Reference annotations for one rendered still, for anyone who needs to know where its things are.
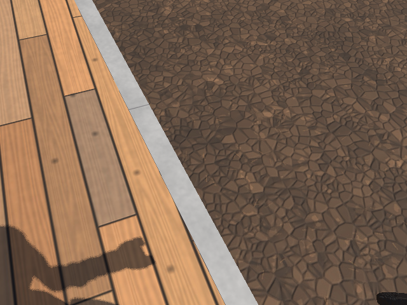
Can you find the robot right hand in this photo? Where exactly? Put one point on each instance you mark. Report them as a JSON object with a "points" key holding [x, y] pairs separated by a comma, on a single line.
{"points": [[391, 298]]}

